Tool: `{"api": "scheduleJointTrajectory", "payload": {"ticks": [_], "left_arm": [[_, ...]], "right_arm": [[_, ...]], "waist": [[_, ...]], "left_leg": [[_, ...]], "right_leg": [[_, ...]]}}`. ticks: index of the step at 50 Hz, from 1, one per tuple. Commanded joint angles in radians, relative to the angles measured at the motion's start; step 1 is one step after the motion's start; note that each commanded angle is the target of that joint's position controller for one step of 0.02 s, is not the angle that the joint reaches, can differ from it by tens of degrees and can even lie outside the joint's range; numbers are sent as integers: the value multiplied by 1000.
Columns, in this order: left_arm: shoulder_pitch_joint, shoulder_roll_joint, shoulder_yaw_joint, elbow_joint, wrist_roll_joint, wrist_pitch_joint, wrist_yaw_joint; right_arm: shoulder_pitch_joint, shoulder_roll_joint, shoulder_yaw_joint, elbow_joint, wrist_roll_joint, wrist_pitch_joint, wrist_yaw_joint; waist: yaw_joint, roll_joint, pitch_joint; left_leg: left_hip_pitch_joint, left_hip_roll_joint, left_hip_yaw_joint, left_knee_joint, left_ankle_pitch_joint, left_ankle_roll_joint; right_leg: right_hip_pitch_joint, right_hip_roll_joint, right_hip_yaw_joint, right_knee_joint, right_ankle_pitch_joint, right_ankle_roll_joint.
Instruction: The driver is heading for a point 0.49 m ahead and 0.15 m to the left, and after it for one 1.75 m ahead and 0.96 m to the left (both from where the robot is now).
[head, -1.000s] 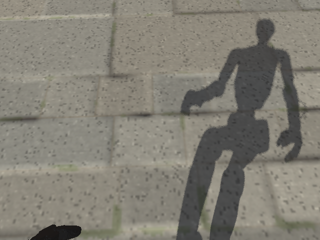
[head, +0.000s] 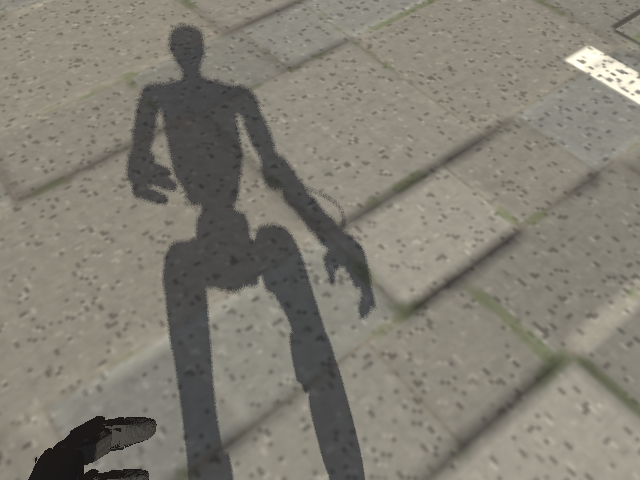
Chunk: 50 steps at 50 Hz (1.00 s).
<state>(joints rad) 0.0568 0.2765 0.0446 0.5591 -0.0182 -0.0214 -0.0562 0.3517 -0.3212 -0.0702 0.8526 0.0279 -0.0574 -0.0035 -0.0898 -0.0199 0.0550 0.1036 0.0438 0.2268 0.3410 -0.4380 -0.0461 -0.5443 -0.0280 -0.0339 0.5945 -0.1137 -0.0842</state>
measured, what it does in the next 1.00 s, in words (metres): walks ahead, turning left: right foot, then left foot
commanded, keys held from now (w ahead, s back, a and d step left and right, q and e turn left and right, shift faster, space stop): w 0.08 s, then w+q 0.92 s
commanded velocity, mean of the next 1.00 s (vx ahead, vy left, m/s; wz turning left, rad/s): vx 0.50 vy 0.00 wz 0.31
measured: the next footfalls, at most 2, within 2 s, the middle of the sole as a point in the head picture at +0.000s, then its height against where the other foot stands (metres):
right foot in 0.02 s outside the picture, level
left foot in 0.56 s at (254, 466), level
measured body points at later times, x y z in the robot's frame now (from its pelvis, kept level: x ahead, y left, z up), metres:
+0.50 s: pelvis +0.28 +0.00 +0.01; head +0.31 +0.00 +0.46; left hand +0.30 +0.29 -0.11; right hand +0.49 -0.22 -0.09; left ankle +0.44 +0.14 -0.70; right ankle +0.14 -0.10 -0.72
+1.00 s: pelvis +0.58 +0.05 +0.01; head +0.60 +0.07 +0.46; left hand +0.69 +0.36 -0.06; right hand +0.74 -0.20 -0.10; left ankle +0.44 +0.12 -0.72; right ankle +0.76 -0.02 -0.71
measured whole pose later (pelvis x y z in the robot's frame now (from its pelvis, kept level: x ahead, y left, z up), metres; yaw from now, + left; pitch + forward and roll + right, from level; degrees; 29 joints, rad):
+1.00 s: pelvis +0.58 +0.05 +0.01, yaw +24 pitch +2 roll +1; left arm 0.05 0.28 0.03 0.66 0.00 -0.11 -0.02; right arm 0.35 -0.31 -0.07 0.72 0.03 -0.03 -0.01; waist -0.08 -0.03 0.02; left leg -0.10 -0.11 -0.21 0.46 -0.38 0.05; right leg -0.51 -0.01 0.09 0.49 -0.02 0.04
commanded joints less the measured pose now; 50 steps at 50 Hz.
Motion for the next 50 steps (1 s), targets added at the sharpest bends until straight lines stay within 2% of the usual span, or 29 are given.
{"api": "scheduleJointTrajectory", "payload": {"ticks": [1, 2, 3, 4, 5, 6, 7, 9, 11, 13, 16, 18, 23, 26, 27, 28, 29, 30, 31, 32, 33, 34, 35, 38, 42, 44, 46, 48, 50], "left_arm": [[374, 214, 99, 24, 2, 4, 29], [356, 327, 108, 25, -2, -3, 37], [392, 238, 85, 6, 0, -15, 33], [349, 202, 70, 23, 9, -28, 28], [284, 178, 62, 28, 7, -35, 28], [223, 143, 50, 28, 13, -39, 29], [190, 112, 39, 26, 25, -47, 29], [175, 108, 39, 43, 27, -65, 29], [178, 122, 44, 73, 29, -82, 32], [194, 123, 45, 99, 36, -87, 40], [191, 129, 44, 118, 35, -88, 49], [214, 141, 46, 139, 30, -87, 54], [278, 163, 58, 196, 13, -53, 62], [251, 202, 68, 192, 9, -26, 81], [240, 210, 69, 188, 11, -17, 88], [226, 204, 64, 182, 7, -14, 95], [261, 148, 40, 161, 33, -27, 97], [337, 45, 5, 122, 39, -60, 74], [240, 147, 24, 118, 7, -98, 53], [155, 162, 25, 85, -24, -116, 43], [130, 141, 20, 78, -10, -124, 48], [122, 152, 29, 84, 19, -120, 56], [142, 150, 32, 84, 26, -109, 55], [166, 115, 24, 86, 36, -80, 59], [17, 68, 2, 52, 34, -79, 58], [-45, 75, 3, 40, 22, -85, 50], [-70, 98, 11, 30, 12, -93, 44], [-55, 128, 26, 32, 9, -101, 38], [39, 149, 43, 56, 9, -110, 40]], "right_arm": [[-30, -154, -21, -65, -13, -7, -10], [88, -11, 28, -113, -46, -27, 7], [12, -109, 11, -96, -13, -54, 19], [-98, -150, -4, -134, 25, -64, 23], [-125, -131, 4, -139, 22, -68, 18], [-131, -124, 3, -126, 2, -65, 13], [-100, -123, -1, -111, -2, -52, 14], [-45, -86, 4, -85, -3, -23, 16], [-67, -63, 7, -87, -5, -2, 11], [-119, -54, 7, -102, -6, 2, 8], [-182, -37, 10, -117, -6, -9, 21], [-245, -18, 19, -138, -7, -13, 32], [-346, -11, 25, -207, -9, -17, 66], [-284, -51, 5, -227, -10, -8, 76], [-187, -86, -15, -212, -10, -4, 73], [-34, -138, -44, -180, -8, -1, 61], [99, -230, -71, -162, -4, 10, 38], [53, -265, -71, -189, 0, 1, 39], [69, -181, -50, -194, -5, -2, 41], [37, -140, -40, -196, -10, -6, 36], [-24, -129, -36, -203, -10, -10, 37], [-78, -94, -26, -214, -11, -11, 33], [-103, -88, -21, -231, -23, -10, 28], [-115, -110, -28, -231, -19, -11, 14], [-80, -142, -39, -212, -7, 1, -7], [-38, -146, -41, -197, -5, 10, -10], [-12, -142, -41, -186, 1, 16, -12], [-11, -135, -41, -184, 0, 19, -14], [-36, -118, -38, -192, -4, 23, -14]], "waist": [[262, 19, -236], [133, -253, -349], [215, -137, -472], [221, -101, -304], [180, -45, -206], [145, -18, -148], [109, -29, -127], [77, -35, -117], [72, -24, -68], [89, -20, -30], [113, -24, -7], [143, -17, 15], [177, -8, 42], [116, -65, -41], [59, -75, -103], [-28, -48, -183], [-59, 108, -294], [42, 305, -412], [-37, 162, -430], [-34, 111, -289], [17, 3, -178], [49, -6, -131], [79, 27, -108], [108, 48, -82], [53, 85, -58], [22, 99, -65], [17, 111, -68], [37, 130, -71], [96, 150, -87]], "left_leg": [[-323, 168, -39, 528, 841, 103], [-739, -21, -92, 899, -94, 41], [-808, -34, -300, 1022, -151, 45], [-887, 8, -299, 1029, -69, 56], [-870, 57, -289, 955, 19, 66], [-822, 89, -284, 888, 74, 62], [-752, 111, -296, 857, 117, 58], [-689, 117, -294, 820, 161, 40], [-720, 114, -304, 764, 229, 21], [-777, 100, -328, 669, 339, 9], [-756, 69, -309, 472, 531, 16], [-746, 57, -275, 377, 590, 26], [-839, 31, -228, 263, 467, 78], [-702, -51, -141, 265, 300, 133], [-572, -90, -121, 262, 272, 159], [-330, -115, -142, 197, 336, 200], [-20, 72, -428, 196, 398, 273], [289, 296, -1017, 56, 241, 496], [307, 279, -1010, -17, 151, 454], [193, 243, -853, -27, 177, 405], [27, 200, -745, -39, 287, 373], [-83, 165, -667, -53, 397, 355], [-169, 143, -634, -75, 472, 357], [-305, 109, -551, -111, 586, 362], [-403, 23, -454, -97, 491, 291], [-395, 27, -483, -80, 417, 269], [-344, 51, -544, -37, 355, 255], [-286, 80, -613, 21, 317, 237], [-283, 69, -639, 104, 331, 208]], "right_leg": [[656, 5, 85, -47, 37, -104], [961, -284, 647, -128, -111, -281], [970, -344, 833, -257, -216, -314], [860, -306, 665, -276, -150, -261], [713, -268, 522, -280, -47, -222], [588, -234, 423, -295, 62, -195], [501, -208, 354, -326, 137, -183], [419, -201, 279, -389, 182, -189], [375, -195, 194, -437, 207, -180], [386, -179, 118, -458, 214, -158], [402, -147, 12, -475, 196, -110], [430, -161, -20, -489, 188, -97], [648, -229, -58, -403, 343, -81], [704, -233, -99, -215, 807, -43], [683, -219, -117, -71, 920, -25], [571, -181, -144, 146, 865, 10], [311, -116, -150, 469, 424, 52], [-107, 123, 1, 816, -448, 117], [-214, 59, 174, 852, -430, 88], [-254, 15, 157, 801, -353, 68], [-230, -28, 142, 693, -290, 66], [-174, -58, 135, 600, -255, 76], [-113, -67, 134, 573, -232, 88], [-63, -67, 99, 434, -190, 141], [25, -13, 72, 111, 92, 172], [74, 21, 72, 10, 184, 173], [88, 29, 101, -53, 174, 160], [112, 25, 125, -89, 114, 133], [232, 25, 108, -134, 63, 90]]}}
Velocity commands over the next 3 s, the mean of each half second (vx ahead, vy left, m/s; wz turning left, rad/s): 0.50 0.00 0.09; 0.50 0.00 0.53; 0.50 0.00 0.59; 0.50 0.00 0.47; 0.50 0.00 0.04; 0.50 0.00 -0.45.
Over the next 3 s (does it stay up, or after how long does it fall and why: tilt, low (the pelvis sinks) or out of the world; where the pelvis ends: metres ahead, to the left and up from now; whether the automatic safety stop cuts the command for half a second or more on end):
stays up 1.32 0.81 0.01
